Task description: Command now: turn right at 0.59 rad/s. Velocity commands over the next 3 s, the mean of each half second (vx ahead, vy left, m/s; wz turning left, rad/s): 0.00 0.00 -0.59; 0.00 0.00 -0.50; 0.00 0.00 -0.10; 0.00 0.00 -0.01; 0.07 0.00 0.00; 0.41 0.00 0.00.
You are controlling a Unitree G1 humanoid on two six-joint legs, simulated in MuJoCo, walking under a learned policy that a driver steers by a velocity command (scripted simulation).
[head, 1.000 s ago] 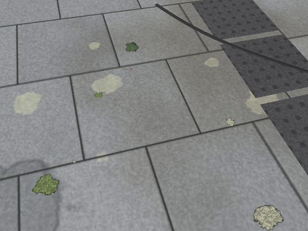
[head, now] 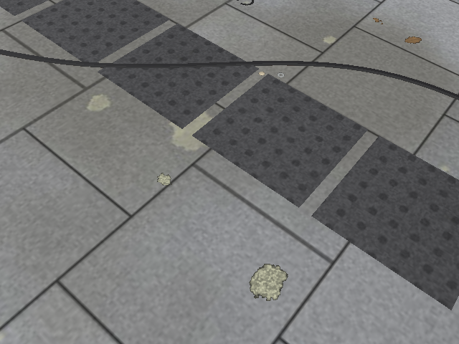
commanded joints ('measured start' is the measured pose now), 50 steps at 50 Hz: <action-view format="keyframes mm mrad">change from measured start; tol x16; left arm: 1 -51 40 1 -113 1 -12 -7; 13 85 252 54 -157 31 -19 -20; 50 -65 23 -22 -142 11 -21 -13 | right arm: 1 -1 -183 -41 -56 0 1 -13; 50 34 -210 -39 -126 20 13 19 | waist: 1 -32 204 -107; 10 19 206 -112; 13 17 -278 -149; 16 18 -78 -137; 35 -37 -91 -154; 37 39 334 -130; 50 -41 250 -117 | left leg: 1 201 257 -147 -113 372 220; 10 118 284 -22 18 289 126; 11 48 245 28 120 200 65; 13 -427 0 68 634 -489 -90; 15 -441 24 -97 809 -392 -68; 20 -339 5 -97 720 -139 -83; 34 -62 -64 -116 55 -53 -52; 38 133 420 -556 -111 368 293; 43 98 211 -234 -92 325 200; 50 141 230 -185 -49 417 215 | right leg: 1 -82 -53 -27 -92 33 18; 11 380 -15 -121 -684 306 -129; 13 587 -417 457 -719 878 -406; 16 470 -287 284 -761 589 -344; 34 360 -142 445 -652 495 -273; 37 -26 143 119 -276 -217 -105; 41 -71 36 86 116 -61 -10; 50 175 -10 -60 -393 -19 2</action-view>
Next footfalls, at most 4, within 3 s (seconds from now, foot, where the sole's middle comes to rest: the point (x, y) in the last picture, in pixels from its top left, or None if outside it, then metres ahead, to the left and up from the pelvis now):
0.24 right None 0.04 -0.16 -0.78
0.72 left None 0.12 0.05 -0.78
1.08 right None -0.02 -0.18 -0.78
2.98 right None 0.31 -0.36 -0.78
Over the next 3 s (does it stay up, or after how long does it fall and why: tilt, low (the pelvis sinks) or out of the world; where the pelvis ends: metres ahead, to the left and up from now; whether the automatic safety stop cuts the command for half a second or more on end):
stays up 0.22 -0.19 -0.03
